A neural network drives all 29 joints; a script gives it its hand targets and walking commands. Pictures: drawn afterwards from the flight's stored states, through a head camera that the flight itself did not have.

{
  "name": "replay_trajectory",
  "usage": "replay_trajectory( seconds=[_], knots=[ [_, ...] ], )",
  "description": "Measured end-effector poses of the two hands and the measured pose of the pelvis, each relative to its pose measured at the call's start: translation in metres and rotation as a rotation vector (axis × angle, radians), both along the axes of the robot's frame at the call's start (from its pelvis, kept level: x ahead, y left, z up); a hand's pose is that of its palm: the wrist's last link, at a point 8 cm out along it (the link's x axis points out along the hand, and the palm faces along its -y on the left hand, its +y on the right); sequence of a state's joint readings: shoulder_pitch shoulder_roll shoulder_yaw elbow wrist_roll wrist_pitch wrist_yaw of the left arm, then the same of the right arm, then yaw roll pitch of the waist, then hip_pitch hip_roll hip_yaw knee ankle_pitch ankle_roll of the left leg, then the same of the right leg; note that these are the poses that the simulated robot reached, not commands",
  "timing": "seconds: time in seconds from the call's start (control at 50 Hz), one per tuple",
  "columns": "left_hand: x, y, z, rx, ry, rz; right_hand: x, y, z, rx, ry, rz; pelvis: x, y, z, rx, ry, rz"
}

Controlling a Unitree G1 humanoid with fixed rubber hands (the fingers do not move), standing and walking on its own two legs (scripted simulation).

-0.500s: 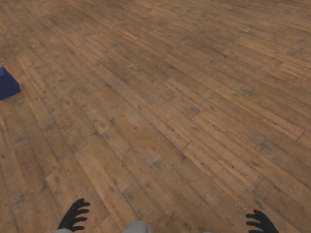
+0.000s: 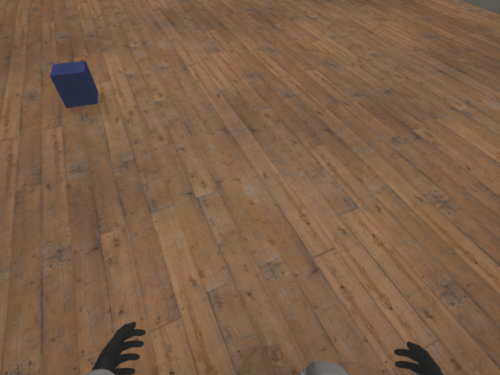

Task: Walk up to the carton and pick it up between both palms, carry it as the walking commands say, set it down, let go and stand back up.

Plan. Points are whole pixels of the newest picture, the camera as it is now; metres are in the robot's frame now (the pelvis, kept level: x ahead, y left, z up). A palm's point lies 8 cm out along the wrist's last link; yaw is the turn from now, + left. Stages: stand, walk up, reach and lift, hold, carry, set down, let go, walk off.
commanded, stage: walk up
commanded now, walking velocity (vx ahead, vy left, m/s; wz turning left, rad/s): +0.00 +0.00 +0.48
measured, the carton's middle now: (75, 84) +1.99 +1.24 -0.65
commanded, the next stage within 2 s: none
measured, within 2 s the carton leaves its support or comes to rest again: neither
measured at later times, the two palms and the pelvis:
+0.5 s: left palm out of the picture -0.02 +0.17 -0.05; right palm (450, 353) +0.18 -0.32 -0.10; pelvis +0.01 -0.11 +0.03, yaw +12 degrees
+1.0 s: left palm out of the picture +0.03 +0.22 -0.09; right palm (363, 263) +0.34 -0.21 -0.10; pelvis +0.13 -0.04 +0.01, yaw +22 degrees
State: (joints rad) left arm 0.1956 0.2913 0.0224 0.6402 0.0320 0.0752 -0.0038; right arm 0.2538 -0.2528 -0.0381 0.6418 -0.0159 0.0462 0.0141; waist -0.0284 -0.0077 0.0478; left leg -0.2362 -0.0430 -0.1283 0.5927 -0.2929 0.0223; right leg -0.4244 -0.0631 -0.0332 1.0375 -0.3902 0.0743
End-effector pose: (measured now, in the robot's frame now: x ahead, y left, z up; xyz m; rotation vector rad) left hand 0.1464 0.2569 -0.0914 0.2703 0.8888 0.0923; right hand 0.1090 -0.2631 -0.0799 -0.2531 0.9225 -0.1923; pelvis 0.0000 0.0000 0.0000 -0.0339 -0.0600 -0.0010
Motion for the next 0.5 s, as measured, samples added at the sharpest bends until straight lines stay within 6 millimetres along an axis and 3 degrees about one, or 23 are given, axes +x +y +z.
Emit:
replay_trajectory(
  seconds=[0.1,0.22,0.34,0.42,0.5],
  knots=[
    [-0.015,-0.013,0.001,0.034,0.027,0.010,-0.009,-0.014,-0.014,0.026,0.028,0.013,-0.009,-0.018,-0.003,0.028,0.027,0.014],
    [-0.042,-0.042,0.005,0.084,0.086,0.038,-0.008,-0.044,-0.034,0.073,0.064,0.042,-0.012,-0.056,-0.006,0.070,0.047,0.043],
    [-0.105,-0.064,0.023,0.104,0.173,0.188,0.024,-0.064,-0.021,0.084,0.092,0.158,-0.007,-0.090,0.014,0.112,0.081,0.139],
    [-0.141,-0.075,0.035,0.128,0.230,0.273,0.046,-0.062,-0.019,0.134,0.098,0.229,0.002,-0.102,0.024,0.135,0.097,0.177],
    [-0.163,-0.083,0.045,0.154,0.270,0.340,0.066,-0.057,-0.022,0.189,0.098,0.283,0.014,-0.109,0.027,0.160,0.105,0.204]
  ],
)
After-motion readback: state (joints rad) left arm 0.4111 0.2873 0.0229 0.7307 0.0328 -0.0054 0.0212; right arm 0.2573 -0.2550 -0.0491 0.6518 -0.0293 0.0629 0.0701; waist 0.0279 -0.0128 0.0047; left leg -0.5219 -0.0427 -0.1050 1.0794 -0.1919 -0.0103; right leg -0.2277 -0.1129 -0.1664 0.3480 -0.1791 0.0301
